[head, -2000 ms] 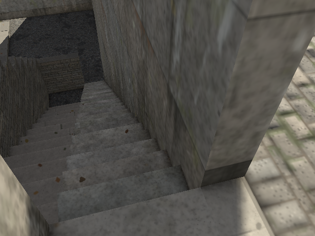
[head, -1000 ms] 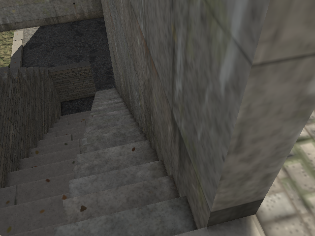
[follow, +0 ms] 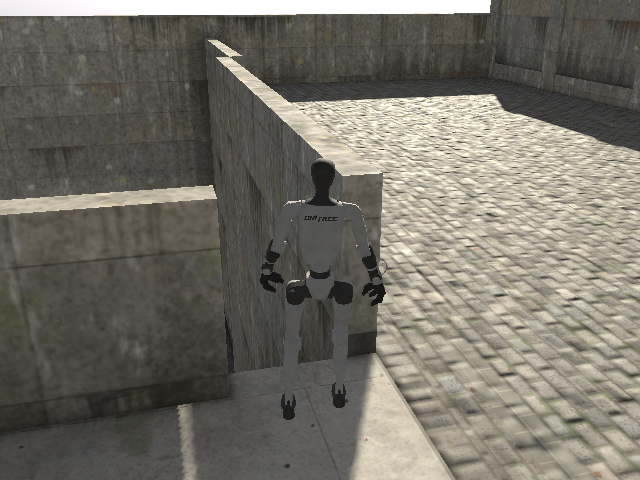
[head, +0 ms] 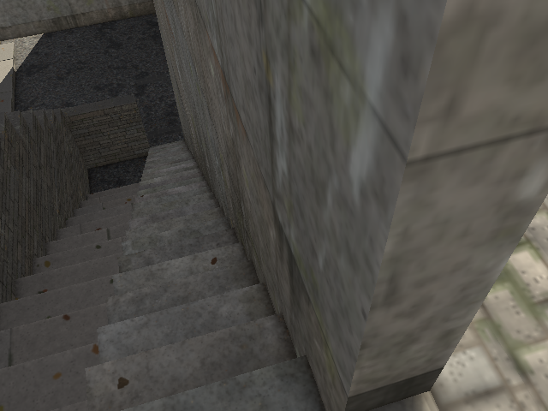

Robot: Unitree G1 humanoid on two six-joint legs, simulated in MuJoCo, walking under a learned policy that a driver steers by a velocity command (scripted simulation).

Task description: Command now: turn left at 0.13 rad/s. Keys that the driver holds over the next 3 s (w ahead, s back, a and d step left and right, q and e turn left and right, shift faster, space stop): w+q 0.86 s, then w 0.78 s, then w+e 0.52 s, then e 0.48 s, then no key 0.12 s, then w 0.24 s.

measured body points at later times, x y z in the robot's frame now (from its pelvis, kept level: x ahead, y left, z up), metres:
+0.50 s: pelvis -0.04 +0.05 +0.02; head -0.01 +0.07 +0.47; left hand +0.03 +0.37 -0.10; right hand +0.16 -0.19 -0.07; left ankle -0.04 +0.14 -0.73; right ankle +0.00 -0.11 -0.66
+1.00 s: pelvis -0.01 -0.03 +0.02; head +0.02 -0.01 +0.46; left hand -0.05 +0.24 -0.10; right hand +0.24 -0.21 -0.10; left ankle -0.11 +0.14 -0.61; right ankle +0.00 -0.10 -0.73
